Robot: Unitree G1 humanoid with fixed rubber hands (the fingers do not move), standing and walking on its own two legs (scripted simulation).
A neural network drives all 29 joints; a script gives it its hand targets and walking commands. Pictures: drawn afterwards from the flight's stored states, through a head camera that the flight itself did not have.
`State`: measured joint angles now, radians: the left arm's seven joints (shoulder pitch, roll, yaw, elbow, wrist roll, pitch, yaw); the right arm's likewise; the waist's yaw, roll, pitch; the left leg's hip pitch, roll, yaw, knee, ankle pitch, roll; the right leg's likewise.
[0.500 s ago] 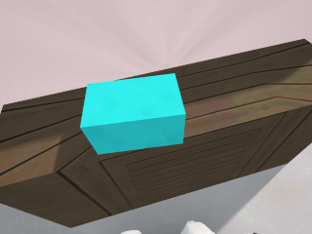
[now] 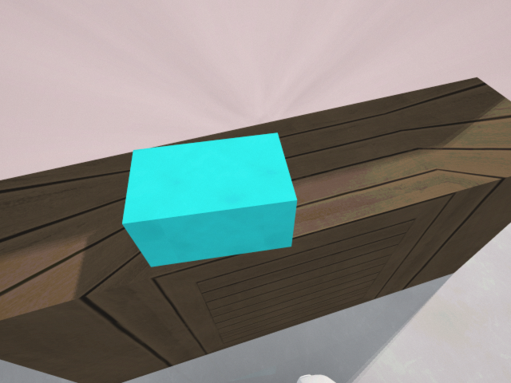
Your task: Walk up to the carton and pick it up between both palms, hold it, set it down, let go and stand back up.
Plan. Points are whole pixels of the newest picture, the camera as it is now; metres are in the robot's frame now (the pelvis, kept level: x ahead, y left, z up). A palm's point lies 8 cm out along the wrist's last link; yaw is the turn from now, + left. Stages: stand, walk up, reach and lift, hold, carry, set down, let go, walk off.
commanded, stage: walk up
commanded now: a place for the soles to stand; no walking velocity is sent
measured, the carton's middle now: (214, 199) +0.43 +0.10 -0.01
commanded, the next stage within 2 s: reach and lift in 0.22 s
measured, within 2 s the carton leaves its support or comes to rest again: neither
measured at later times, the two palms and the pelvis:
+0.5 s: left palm (125, 358) +0.17 +0.24 -0.11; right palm (423, 360) +0.17 -0.26 -0.12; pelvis -0.01 -0.01 -0.03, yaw +3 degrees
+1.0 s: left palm (103, 343) +0.19 +0.27 -0.06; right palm (413, 346) +0.18 -0.23 -0.08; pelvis +0.04 -0.01 +0.01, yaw +5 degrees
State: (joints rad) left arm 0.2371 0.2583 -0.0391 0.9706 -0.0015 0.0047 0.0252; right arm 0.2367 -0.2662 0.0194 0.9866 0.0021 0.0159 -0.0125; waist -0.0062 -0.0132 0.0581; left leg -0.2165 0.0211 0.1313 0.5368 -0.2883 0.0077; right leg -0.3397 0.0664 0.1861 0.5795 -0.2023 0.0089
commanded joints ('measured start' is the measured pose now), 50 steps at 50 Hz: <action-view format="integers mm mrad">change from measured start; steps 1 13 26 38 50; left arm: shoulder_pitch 21 -445 -177 -171 -130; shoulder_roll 141 170 162 214 174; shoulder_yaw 30 4 161 172 175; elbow -45 -252 -660 -663 -592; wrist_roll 1 -55 149 32 -18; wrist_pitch -13 309 515 352 171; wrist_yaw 6 14 -63 -48 -45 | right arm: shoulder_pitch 38 -394 -127 -26 -2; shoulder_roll -142 -103 -114 15 17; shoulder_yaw -27 -206 -121 -105 -87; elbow -37 -137 -402 -509 -511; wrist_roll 0 -142 13 10 19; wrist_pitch -9 -93 59 -59 -163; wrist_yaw -7 78 30 -10 1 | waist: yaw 0 -30 -17 -30 2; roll -19 -34 18 17 31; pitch -32 57 -20 -128 -70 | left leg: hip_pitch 44 -341 -237 -81 98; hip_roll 112 38 41 -4 -34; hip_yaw -131 -21 -2 -11 -31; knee -143 82 24 -24 -161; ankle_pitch -46 -297 -84 62 242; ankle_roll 65 -26 5 -25 -46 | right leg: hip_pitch -52 -62 217 254 283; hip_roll -88 -80 -42 -77 -52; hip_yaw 95 -220 -181 -156 -185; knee -117 138 59 -57 -208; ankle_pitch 37 -307 12 229 206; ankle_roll -45 -94 -42 -16 -13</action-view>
